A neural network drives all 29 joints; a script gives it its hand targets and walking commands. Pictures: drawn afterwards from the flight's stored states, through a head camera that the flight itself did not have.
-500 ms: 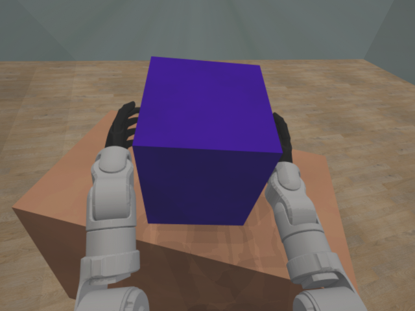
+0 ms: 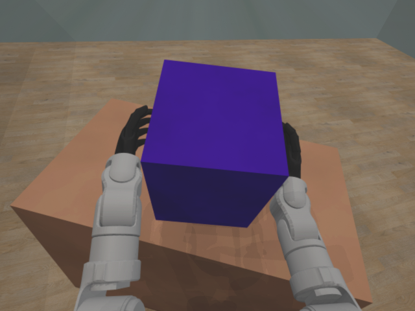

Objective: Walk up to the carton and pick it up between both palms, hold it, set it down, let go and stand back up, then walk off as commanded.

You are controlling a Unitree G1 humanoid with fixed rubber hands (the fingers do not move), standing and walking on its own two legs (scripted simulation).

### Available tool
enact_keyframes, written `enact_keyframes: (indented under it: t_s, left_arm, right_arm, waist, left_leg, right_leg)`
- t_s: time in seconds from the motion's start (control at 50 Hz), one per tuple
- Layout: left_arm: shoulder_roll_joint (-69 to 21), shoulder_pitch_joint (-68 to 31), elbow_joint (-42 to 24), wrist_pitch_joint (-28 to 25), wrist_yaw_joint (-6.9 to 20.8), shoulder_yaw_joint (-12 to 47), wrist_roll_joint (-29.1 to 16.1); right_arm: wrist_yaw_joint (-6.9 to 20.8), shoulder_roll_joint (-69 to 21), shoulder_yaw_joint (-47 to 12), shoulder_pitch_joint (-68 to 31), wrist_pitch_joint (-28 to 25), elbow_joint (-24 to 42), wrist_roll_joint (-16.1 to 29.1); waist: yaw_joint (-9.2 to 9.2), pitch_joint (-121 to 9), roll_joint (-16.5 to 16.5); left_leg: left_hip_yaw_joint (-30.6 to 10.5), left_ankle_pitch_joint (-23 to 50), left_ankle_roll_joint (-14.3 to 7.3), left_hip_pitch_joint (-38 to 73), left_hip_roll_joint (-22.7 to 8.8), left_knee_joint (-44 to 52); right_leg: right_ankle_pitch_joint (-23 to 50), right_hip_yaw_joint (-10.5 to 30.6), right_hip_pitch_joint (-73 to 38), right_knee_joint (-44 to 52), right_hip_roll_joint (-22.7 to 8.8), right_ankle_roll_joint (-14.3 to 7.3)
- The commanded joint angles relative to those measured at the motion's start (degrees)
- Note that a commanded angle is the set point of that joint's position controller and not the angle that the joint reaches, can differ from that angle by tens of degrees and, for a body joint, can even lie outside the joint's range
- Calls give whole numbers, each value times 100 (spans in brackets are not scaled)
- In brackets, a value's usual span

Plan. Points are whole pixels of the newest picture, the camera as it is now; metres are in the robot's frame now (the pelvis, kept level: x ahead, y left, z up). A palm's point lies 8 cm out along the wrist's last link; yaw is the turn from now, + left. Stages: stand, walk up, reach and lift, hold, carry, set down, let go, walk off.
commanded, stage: set down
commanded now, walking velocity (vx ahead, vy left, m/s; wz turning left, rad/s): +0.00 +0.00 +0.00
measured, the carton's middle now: (210, 152) +0.38 -0.04 +0.13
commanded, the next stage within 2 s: none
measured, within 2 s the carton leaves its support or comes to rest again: neither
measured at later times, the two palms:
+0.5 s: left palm (144, 149) +0.38 +0.08 +0.14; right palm (293, 176) +0.32 -0.20 +0.11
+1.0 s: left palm (149, 146) +0.42 +0.08 +0.12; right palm (288, 176) +0.34 -0.20 +0.10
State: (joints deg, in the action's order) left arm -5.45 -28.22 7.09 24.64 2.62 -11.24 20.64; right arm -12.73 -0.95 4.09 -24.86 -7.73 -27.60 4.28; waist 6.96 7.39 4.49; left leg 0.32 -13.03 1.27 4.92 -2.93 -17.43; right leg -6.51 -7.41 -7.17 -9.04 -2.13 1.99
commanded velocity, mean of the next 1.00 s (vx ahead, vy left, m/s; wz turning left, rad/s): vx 0.00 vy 0.00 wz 0.00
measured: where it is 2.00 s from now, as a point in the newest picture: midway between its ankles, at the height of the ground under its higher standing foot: outside the picture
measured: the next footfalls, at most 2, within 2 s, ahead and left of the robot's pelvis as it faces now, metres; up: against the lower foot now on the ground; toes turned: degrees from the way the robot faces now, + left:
none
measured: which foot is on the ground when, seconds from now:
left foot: down 0.00-1.00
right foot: down 0.00-1.00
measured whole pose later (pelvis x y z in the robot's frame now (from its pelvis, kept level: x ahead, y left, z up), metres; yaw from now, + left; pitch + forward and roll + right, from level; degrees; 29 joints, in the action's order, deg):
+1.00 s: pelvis +0.00 +0.01 +0.00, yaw -1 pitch -3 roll -2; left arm -2.9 -40.8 39.6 9.0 1.8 -16.1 21.0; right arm -11.5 -3.8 18.5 -32.4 -18.7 -49.3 -4.9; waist 8.1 2.8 2.9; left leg 1.4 -12.5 0.9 -2.1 -2.8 -17.5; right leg -4.9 -6.8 -0.5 -7.7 -2.2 2.2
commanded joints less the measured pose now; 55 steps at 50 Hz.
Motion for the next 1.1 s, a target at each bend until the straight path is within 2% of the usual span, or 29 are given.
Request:
enact_keyframes:
  t_s: [0.0,0.04,0.1,0.14,0.18,0.22,0.28,0.32,0.34,0.38,0.4,0.42,0.44,0.46,0.5,0.52,0.54,0.56,0.64,0.7,0.74,0.76,0.82,0.84,0.86,0.88,0.94,1.0,1.08]
  left_arm:
    - [-2299,-2115,-111,-190,923,2173,-415]
    - [-2285,-2417,-71,-328,953,2166,-439]
    - [-2459,-2569,20,-388,932,2132,-438]
    - [-2628,-2396,84,-460,820,2344,-475]
    - [-2568,-2489,460,-538,833,2285,-343]
    - [-2655,-2900,422,-687,757,2328,-477]
    - [-2765,-3046,901,-836,746,2205,-425]
    - [-2642,-3159,1316,-868,719,1984,-343]
    - [-2638,-3273,1344,-907,729,1925,-343]
    - [-2572,-2948,1924,-882,811,1525,-200]
    - [-2660,-3226,1886,-974,812,1558,-162]
    - [-2765,-3219,1967,-1053,800,1421,-189]
    - [-2731,-3469,1940,-1121,791,1568,-100]
    - [-2785,-3547,1729,-1216,727,1649,-178]
    - [-2800,-3519,1952,-1317,699,1667,-289]
    - [-2759,-3538,2094,-1372,726,1504,-175]
    - [-2584,-3592,2104,-1399,741,1412,-149]
    - [-2619,-3415,2442,-1396,778,1246,-76]
    - [-2831,-3876,2263,-1653,726,1531,-268]
    - [-2751,-3753,2790,-1650,852,1156,-136]
    - [-2714,-3908,2847,-1658,807,1222,-114]
    - [-2902,-3808,2737,-1703,797,1309,-220]
    - [-2751,-3989,2898,-1803,768,1257,-129]
    - [-2778,-3846,3024,-1739,779,1129,-59]
    - [-2816,-3741,3039,-1752,795,1264,-156]
    - [-2839,-3851,2999,-1788,782,1204,-139]
    - [-2883,-4000,2906,-1919,705,1434,-176]
    - [-2860,-4045,3102,-1962,629,1339,-212]
    - [-2871,-3849,3365,-1928,689,1233,-177]
  right_arm:
    - [445,-2243,-2085,-3476,-302,1264,-190]
    - [472,-2140,-2022,-3382,-344,1061,-284]
    - [542,-2221,-1847,-3452,-458,960,-355]
    - [583,-2058,-1904,-3666,-610,1242,-305]
    - [568,-1864,-1480,-3513,-645,710,-495]
    - [651,-2022,-1499,-3766,-734,722,-488]
    - [669,-1908,-1081,-3794,-822,306,-703]
    - [729,-2093,-1009,-3991,-799,-63,-745]
    - [755,-2146,-853,-4006,-819,-233,-855]
    - [756,-2171,-797,-4081,-771,-189,-950]
    - [774,-2228,-769,-4080,-838,-261,-995]
    - [811,-2293,-950,-4399,-893,-28,-958]
    - [807,-2226,-785,-4202,-888,-558,-955]
    - [800,-2395,-938,-4397,-1004,-352,-892]
    - [813,-2338,-968,-4566,-1078,-184,-901]
    - [774,-2405,-880,-4207,-1065,-555,-923]
    - [751,-2431,-783,-4021,-957,-938,-1098]
    - [738,-2476,-920,-4244,-994,-834,-1012]
    - [749,-2625,-772,-4468,-1086,-765,-1144]
    - [687,-2637,-615,-4378,-1063,-954,-1190]
    - [676,-2487,-375,-4295,-1038,-1297,-1228]
    - [670,-2614,-560,-4539,-1188,-888,-1172]
    - [687,-2490,-356,-4317,-1214,-1186,-1283]
    - [646,-2495,-363,-4500,-1234,-1177,-1222]
    - [647,-2488,-284,-4323,-1196,-1330,-1221]
    - [643,-2562,-248,-4372,-1211,-1260,-1289]
    - [654,-2424,-201,-4232,-1362,-1457,-1309]
    - [661,-2533,-239,-4414,-1454,-1521,-1140]
    - [623,-2496,-134,-4440,-1387,-1466,-1242]
  waist:
    - [-102,-1662,-297]
    - [129,-1768,-170]
    - [67,-1668,-343]
    - [11,-2060,-504]
    - [286,-1876,-536]
    - [118,-2292,-640]
    - [261,-2107,-644]
    - [3,-1713,-614]
    - [99,-1799,-574]
    - [-151,-1643,-207]
    - [-25,-1782,-267]
    - [-241,-1801,-156]
    - [82,-1964,-360]
    - [-72,-2181,-398]
    - [-20,-2354,-266]
    - [-86,-2393,-312]
    - [72,-2178,-177]
    - [-127,-2067,-129]
    - [125,-2645,-317]
    - [48,-2205,-42]
    - [242,-2199,-237]
    - [3,-2353,-217]
    - [246,-2452,-471]
    - [80,-2359,-287]
    - [287,-2197,-443]
    - [184,-2386,-356]
    - [303,-2781,-797]
    - [91,-2654,-709]
    - [182,-2568,-511]
  left_leg:
    - [465,2373,182,-150,566,21]
    - [445,2207,158,-207,607,50]
    - [359,2484,195,26,520,87]
    - [354,3149,343,361,481,-166]
    - [332,2772,320,403,457,-104]
    - [306,2808,307,389,420,-106]
    - [378,2249,337,202,416,0]
    - [375,1776,190,-35,403,185]
    - [408,1683,168,-48,396,177]
    - [470,1389,47,-410,495,250]
    - [504,1203,53,-384,480,379]
    - [508,1205,-1,-443,472,361]
    - [497,1339,61,-236,453,323]
    - [488,1584,85,-222,441,219]
    - [469,1769,83,-243,439,148]
    - [533,1677,94,-306,532,166]
    - [520,1394,21,-552,528,264]
    - [481,1252,-54,-669,502,302]
    - [429,1458,23,-635,481,223]
    - [523,952,-102,-858,516,337]
    - [417,1267,-7,-615,463,294]
    - [496,1654,68,-569,495,228]
    - [436,1727,133,-396,476,135]
    - [492,1702,101,-458,492,114]
    - [429,1863,137,-296,461,85]
    - [484,1848,159,-346,462,118]
    - [438,2850,336,229,426,-167]
    - [432,2742,294,-66,413,-151]
    - [387,2842,235,-97,437,-195]
  right_leg:
    - [2710,-154,-1052,-356,441,-40]
    - [2946,-187,-1126,-464,406,18]
    - [2157,-316,-690,-293,531,-37]
    - [2298,-369,-490,-323,631,-106]
    - [1727,-357,-118,-173,651,-139]
    - [1439,-400,-138,-209,667,-130]
    - [1153,-374,-38,-155,625,-200]
    - [713,-357,99,-94,582,-176]
    - [719,-364,27,-77,550,-185]
    - [1135,-261,-342,-140,496,-96]
    - [1073,-271,-505,-126,473,-102]
    - [1063,-330,-498,-131,523,-79]
    - [1211,-300,-383,-155,465,-98]
    - [1303,-304,-370,-212,492,-90]
    - [1537,-304,-415,-182,528,-119]
    - [1878,-199,-664,-250,454,-57]
    - [1972,-182,-711,-235,382,-58]
    - [1970,-197,-735,-306,407,-12]
    - [2166,-172,-762,-392,437,-23]
    - [1950,-166,-731,-302,386,29]
    - [1896,-256,-491,-289,480,15]
    - [2068,-238,-727,-269,514,-32]
    - [2161,-234,-431,-234,480,-78]
    - [2158,-242,-501,-227,557,-2]
    - [2064,-326,-297,-196,551,-66]
    - [2094,-311,-438,-214,550,-72]
    - [2184,-398,30,-207,642,-142]
    - [2143,-241,39,-187,617,-182]
    - [2580,-302,-131,-277,644,-70]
